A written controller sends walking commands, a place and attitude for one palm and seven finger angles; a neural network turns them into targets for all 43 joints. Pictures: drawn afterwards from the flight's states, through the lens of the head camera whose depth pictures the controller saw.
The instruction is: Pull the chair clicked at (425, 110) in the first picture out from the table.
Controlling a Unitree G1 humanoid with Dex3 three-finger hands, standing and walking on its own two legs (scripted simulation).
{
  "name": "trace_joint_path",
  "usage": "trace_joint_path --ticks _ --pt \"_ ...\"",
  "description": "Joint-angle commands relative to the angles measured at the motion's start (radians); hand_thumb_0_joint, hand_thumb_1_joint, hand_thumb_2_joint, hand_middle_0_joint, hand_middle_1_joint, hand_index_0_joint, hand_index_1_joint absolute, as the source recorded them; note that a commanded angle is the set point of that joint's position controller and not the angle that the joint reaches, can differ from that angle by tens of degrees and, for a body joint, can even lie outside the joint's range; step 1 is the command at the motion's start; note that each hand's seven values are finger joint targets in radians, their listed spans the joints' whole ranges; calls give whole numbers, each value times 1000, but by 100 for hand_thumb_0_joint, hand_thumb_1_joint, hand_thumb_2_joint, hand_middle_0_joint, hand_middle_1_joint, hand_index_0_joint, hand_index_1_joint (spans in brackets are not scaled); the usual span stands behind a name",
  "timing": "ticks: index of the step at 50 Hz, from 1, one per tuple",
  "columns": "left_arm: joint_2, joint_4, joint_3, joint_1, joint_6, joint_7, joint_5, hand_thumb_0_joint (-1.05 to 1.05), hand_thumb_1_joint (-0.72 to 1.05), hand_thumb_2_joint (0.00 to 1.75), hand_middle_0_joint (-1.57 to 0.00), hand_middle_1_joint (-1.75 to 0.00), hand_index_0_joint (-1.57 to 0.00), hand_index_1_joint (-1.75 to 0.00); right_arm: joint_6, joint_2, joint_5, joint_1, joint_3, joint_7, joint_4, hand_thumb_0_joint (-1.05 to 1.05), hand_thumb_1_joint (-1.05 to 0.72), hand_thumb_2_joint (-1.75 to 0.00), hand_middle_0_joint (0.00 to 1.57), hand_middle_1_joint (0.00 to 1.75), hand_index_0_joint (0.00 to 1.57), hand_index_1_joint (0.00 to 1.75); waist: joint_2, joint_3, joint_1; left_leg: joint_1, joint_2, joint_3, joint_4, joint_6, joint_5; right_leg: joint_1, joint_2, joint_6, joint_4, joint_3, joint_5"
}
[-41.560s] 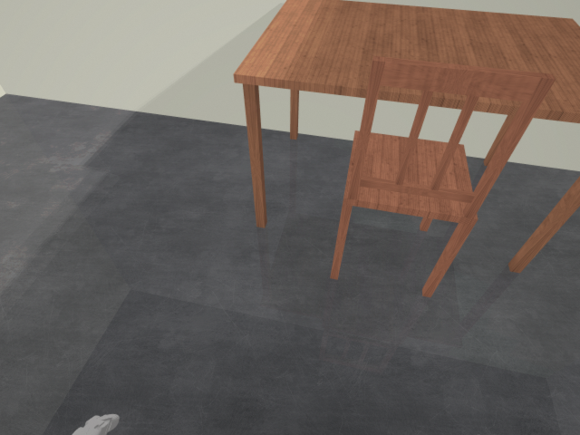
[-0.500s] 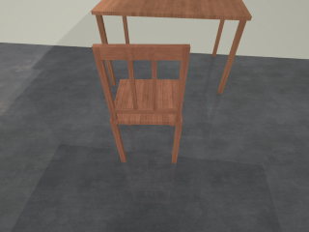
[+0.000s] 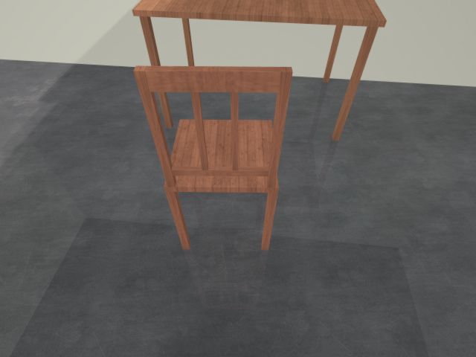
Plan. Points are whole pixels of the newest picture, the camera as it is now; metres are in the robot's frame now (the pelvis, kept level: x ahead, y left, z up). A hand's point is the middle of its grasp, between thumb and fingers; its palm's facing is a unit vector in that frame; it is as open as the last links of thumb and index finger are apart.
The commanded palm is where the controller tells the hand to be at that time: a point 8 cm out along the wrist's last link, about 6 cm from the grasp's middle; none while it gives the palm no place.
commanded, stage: look to check the result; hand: left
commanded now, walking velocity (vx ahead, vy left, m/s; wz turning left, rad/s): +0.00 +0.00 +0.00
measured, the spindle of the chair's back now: (200, 134) +0.71 +0.16 -0.08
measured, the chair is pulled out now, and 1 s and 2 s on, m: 0.65 0.65 0.65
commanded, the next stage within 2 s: stand and wait in 0.60 s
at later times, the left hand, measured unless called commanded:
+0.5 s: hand out of the picture +0.00 +0.16 -0.17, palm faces +0.05 -0.98 -0.18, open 7.4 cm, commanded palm none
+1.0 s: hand out of the picture +0.01 +0.15 -0.17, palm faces +0.05 -0.98 -0.19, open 7.3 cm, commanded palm none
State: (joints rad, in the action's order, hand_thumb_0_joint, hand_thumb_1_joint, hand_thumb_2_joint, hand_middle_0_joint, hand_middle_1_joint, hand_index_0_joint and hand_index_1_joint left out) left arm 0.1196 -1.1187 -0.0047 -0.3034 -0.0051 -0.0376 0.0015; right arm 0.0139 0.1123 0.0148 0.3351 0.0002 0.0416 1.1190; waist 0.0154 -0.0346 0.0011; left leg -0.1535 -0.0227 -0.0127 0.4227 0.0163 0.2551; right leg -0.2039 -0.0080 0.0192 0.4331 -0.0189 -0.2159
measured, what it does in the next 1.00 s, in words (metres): stands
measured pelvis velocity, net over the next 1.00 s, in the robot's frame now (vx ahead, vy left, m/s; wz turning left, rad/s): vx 0.02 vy -0.01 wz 0.00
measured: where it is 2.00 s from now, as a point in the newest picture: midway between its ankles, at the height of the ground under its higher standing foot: outside the picture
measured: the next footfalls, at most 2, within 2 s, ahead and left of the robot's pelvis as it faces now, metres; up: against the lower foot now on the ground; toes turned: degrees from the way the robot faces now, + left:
none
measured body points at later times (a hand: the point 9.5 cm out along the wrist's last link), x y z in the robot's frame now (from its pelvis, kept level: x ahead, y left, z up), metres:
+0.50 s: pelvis +0.02 +0.00 +0.00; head +0.03 -0.01 +0.45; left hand +0.00 +0.21 -0.16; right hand +0.00 -0.21 -0.17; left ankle -0.02 +0.11 -0.74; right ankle +0.01 -0.11 -0.74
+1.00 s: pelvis +0.02 -0.01 +0.00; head +0.03 -0.02 +0.45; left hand +0.01 +0.20 -0.16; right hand +0.00 -0.22 -0.17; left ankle -0.02 +0.11 -0.74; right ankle +0.01 -0.11 -0.74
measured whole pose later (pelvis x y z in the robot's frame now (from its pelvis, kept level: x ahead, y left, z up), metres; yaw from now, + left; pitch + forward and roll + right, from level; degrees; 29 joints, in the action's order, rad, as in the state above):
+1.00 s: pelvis +0.02 -0.01 +0.00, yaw +0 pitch -1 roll +0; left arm 0.12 -1.12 -0.01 -0.30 -0.01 -0.04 0.00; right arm 0.01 0.12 0.01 0.31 0.00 0.05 1.14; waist 0.02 -0.04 0.00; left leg -0.11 -0.01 -0.02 0.41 0.00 0.28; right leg -0.17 -0.02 0.03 0.43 -0.02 -0.25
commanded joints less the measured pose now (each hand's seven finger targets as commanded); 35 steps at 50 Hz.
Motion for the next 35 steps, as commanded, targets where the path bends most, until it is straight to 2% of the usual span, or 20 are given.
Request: trace_joint_path --ticks 1,9,14,20,25,28,32,35 --pt "92 24 -17 -76 -10 -2 0 0 90 90 -20 -30 -20 -30 10 80 -4 96 -10 10 -17 0 -90 -90 20 30 20 30 -9 -45 -3 -45 101 -78 -81 31 -147 10 90 36 -78 91 82" --pt "90 23 -17 -82 -12 -5 0 0 90 90 -20 -30 -20 -30 10 77 -4 86 -12 10 -11 0 -90 -90 20 30 20 30 -19 -39 -3 -24 98 -72 -74 31 -176 16 94 35 -75 92 118" --pt "92 22 -16 -80 -11 -5 0 0 90 90 -20 -30 -20 -30 8 77 -4 80 -11 11 -8 0 -90 -90 20 30 20 30 5 -53 -4 -23 98 -69 -73 29 -179 13 93 36 -78 96 126" --pt "94 21 -17 -86 -14 -5 -1 0 90 90 -20 -30 -20 -30 10 79 -5 80 -12 13 -7 0 -90 -90 20 30 20 30 -17 -24 -4 -1 101 -67 -68 29 -211 34 95 36 -71 94 167" --pt "93 22 -16 -83 -12 -5 0 0 90 90 -20 -30 -20 -30 5 79 -5 76 -12 12 -4 0 -90 -90 20 30 20 30 -13 -67 -3 -19 98 -65 -75 27 -170 14 92 35 -83 96 124" --pt "93 24 -15 -81 -11 -5 -1 0 90 90 -20 -30 -20 -30 4 81 -4 79 -11 11 -3 0 -90 -90 20 30 20 30 -12 -69 -6 -25 98 -67 -77 26 -151 10 88 36 -88 102 95" --pt "94 25 -17 -84 -13 -6 -1 0 90 90 -20 -30 -20 -30 7 85 -6 80 -11 13 -6 0 -90 -90 20 30 20 30 -24 -32 -4 -6 101 -65 -65 26 -190 35 91 37 -79 96 144" --pt "94 24 -16 -84 -14 -6 -3 0 90 90 -20 -30 -20 -30 6 83 -5 78 -11 14 -2 0 -90 -90 20 30 20 30 -13 -38 -5 -6 98 -62 -66 23 -199 37 95 37 -75 97 170"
